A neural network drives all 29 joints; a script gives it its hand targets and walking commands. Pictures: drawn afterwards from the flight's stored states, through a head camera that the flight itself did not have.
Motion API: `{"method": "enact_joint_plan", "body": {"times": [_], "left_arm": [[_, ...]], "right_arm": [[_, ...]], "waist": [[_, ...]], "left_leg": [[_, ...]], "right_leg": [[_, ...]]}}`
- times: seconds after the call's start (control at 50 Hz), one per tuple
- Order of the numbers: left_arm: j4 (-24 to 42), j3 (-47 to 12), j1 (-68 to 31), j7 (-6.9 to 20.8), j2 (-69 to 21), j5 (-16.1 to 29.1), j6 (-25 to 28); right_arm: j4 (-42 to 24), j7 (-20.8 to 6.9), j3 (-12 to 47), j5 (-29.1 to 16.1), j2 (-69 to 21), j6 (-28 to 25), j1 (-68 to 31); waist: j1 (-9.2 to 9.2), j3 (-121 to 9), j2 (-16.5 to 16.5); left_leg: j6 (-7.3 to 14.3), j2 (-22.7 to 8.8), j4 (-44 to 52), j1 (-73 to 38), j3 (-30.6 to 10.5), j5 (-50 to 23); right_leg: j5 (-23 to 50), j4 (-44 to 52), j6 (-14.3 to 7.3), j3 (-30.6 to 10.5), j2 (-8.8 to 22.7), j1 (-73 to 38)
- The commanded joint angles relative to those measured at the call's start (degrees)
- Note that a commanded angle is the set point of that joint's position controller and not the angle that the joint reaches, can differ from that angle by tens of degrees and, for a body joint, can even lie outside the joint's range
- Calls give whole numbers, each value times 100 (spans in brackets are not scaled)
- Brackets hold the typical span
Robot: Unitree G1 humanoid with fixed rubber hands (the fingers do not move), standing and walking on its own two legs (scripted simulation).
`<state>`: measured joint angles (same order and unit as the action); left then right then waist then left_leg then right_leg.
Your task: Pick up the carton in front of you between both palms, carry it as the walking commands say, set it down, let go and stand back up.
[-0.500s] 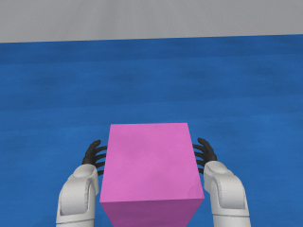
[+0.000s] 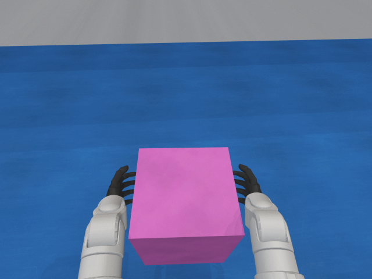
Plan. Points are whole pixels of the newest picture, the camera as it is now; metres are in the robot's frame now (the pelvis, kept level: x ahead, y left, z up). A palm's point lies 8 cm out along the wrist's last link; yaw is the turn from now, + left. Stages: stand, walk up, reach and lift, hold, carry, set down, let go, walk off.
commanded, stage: carry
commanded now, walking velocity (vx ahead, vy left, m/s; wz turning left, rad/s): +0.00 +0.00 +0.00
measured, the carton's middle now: (184, 209) +0.31 +0.00 -0.05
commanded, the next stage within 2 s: hold in 0.80 s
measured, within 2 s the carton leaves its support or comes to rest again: neither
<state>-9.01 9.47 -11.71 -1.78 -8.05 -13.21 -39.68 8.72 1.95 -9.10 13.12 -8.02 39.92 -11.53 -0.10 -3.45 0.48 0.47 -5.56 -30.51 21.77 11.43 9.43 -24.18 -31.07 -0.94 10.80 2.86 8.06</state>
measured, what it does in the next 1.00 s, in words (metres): stands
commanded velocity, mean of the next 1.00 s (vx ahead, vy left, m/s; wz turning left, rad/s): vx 0.00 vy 0.00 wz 0.00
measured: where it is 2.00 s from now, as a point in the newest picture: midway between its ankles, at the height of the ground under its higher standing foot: outside the picture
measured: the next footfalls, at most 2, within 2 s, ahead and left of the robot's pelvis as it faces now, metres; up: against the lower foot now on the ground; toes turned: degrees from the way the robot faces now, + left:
none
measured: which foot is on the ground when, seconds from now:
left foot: down 0.00-1.00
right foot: down 0.00-1.00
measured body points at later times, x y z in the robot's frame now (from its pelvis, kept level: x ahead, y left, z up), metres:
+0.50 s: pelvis -0.02 -0.01 +0.00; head -0.04 -0.01 +0.45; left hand +0.28 +0.15 +0.03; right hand +0.28 -0.16 +0.03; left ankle +0.07 +0.12 -0.73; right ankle -0.08 -0.09 -0.73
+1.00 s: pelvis -0.03 +0.00 +0.01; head -0.04 +0.01 +0.46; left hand +0.28 +0.10 +0.03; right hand +0.23 -0.20 +0.03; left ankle +0.07 +0.16 -0.73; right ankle -0.08 -0.09 -0.73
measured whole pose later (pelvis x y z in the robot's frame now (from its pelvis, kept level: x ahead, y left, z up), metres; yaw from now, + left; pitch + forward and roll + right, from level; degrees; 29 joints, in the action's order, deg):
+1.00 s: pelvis -0.03 +0.00 +0.01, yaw -10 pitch -5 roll +0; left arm -7.9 8.3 -9.0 -2.0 -7.7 -13.9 -39.6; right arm 11.6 0.8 -8.8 13.6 -7.9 37.6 -10.6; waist 0.2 3.2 1.1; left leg -1.8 -1.9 -20.6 10.2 -6.3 6.1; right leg -16.5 -23.8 -1.7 0.1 -1.5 2.4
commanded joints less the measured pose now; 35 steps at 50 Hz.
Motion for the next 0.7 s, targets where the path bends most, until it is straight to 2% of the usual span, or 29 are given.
{"method": "enact_joint_plan", "body": {"times": [0.0,0.2,0.68], "left_arm": [[479,-3323,-2277,1313,-5099,1447,19],[567,-3319,-2445,1330,-5082,1465,-29],[520,-3290,-2380,1337,-5077,1439,-46]], "right_arm": [[-495,-1290,3292,-1433,-5083,-48,-2297],[-593,-1305,3282,-1453,-5059,-4,-2466],[-520,-1316,3234,-1429,-5076,23,-2418]], "waist": [[-14,-1487,-20],[-2,-1309,-18],[-5,-1407,-15]], "left_leg": [[115,-435,113,-1222,-486,-1581],[67,-440,220,-1099,-511,-1164],[14,-439,175,-1011,-468,-1276]], "right_leg": [[2005,517,3,-452,630,260],[1522,651,-40,-509,640,479],[1799,521,-58,-509,649,487]]}}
